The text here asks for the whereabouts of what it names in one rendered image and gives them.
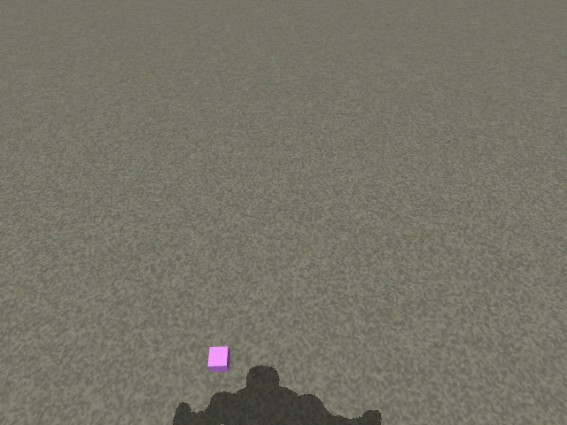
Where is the cube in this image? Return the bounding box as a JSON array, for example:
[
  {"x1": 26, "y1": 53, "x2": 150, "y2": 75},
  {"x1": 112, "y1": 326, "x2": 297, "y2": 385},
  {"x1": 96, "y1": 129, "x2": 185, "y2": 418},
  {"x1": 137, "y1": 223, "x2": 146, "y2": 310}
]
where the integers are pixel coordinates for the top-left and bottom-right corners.
[{"x1": 208, "y1": 346, "x2": 230, "y2": 372}]

